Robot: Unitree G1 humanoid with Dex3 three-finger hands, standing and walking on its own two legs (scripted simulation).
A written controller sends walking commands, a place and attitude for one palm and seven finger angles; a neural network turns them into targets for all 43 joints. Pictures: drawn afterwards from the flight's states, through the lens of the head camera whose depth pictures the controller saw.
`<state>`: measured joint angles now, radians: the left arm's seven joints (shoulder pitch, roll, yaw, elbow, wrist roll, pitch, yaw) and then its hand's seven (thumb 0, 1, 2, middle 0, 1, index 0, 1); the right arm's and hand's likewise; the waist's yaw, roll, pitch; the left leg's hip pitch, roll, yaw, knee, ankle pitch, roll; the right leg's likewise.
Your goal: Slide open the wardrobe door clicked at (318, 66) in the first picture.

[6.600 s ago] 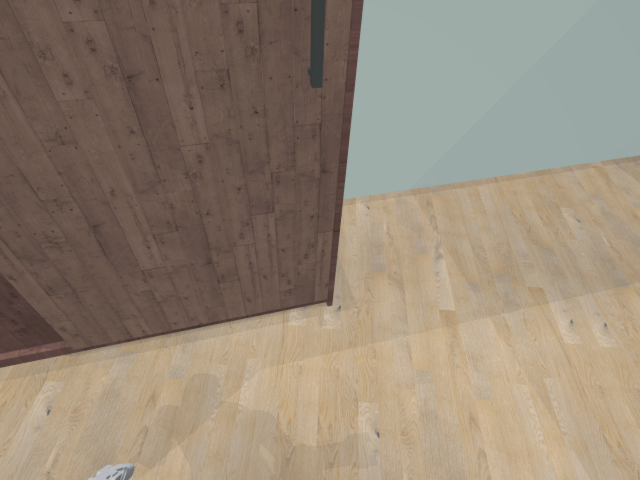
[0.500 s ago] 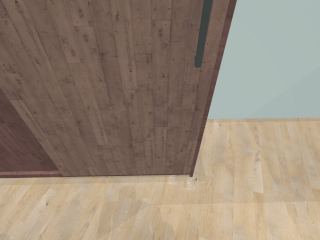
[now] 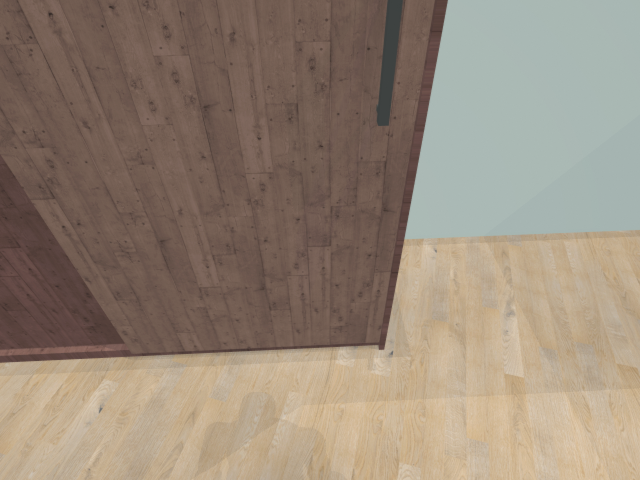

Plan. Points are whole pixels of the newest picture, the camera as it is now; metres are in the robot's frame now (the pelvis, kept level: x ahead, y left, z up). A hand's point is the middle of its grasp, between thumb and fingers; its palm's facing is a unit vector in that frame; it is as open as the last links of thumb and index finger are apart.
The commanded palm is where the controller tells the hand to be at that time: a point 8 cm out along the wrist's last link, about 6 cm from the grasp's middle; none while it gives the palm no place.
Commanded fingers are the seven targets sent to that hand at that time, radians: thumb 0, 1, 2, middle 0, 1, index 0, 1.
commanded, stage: look again from close up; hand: right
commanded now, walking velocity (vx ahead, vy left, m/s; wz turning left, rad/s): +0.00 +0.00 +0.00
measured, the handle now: (388, 45) +0.72 -0.07 +0.27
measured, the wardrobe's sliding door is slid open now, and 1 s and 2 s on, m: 0.00 0.00 0.00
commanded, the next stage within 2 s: shuffle to correct the standing spot in 1.18 s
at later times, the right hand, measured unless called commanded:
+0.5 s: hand out of the picture -0.02 -0.16 -0.15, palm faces -0.02 +0.98 -0.21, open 7.3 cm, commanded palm none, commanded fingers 0.00 -0.90 -0.90 0.20 0.30 0.20 0.30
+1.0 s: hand out of the picture -0.06 -0.11 -0.15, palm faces +0.00 +0.99 -0.14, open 7.4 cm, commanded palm none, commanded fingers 0.00 -0.90 -0.90 0.20 0.30 0.20 0.30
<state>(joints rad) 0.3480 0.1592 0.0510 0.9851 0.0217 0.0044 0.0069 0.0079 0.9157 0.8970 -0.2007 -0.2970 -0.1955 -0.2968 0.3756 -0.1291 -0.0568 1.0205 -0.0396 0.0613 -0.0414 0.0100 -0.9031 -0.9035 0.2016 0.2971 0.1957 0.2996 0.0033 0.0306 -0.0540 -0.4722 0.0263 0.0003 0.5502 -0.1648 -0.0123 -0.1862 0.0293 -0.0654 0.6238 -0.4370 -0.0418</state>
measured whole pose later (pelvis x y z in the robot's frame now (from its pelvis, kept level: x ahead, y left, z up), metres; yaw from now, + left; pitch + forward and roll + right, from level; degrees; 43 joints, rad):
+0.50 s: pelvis -0.04 +0.01 +0.02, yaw +2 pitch -1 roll +0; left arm 0.35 0.08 -0.01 1.12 0.01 -0.02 0.03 0.01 0.91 0.90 -0.20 -0.30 -0.20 -0.30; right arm 0.29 -0.14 0.00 1.09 -0.01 0.00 -0.04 0.02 -0.95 -0.90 0.20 0.30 0.19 0.30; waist 0.02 -0.01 0.02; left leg -0.23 0.00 0.00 0.47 -0.23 0.01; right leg -0.17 0.02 -0.11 0.44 -0.25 -0.04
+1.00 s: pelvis -0.04 +0.03 +0.02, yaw +2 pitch -1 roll +0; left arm 0.33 0.11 -0.01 1.12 0.02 -0.01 0.03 0.01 0.91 0.90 -0.20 -0.30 -0.19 -0.30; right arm 0.34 -0.09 0.01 1.11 -0.02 -0.02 -0.03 0.01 -0.91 -0.90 0.20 0.30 0.20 0.30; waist 0.00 0.00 0.02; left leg -0.22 -0.03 0.03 0.43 -0.21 0.04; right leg -0.19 -0.01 -0.08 0.43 -0.23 -0.01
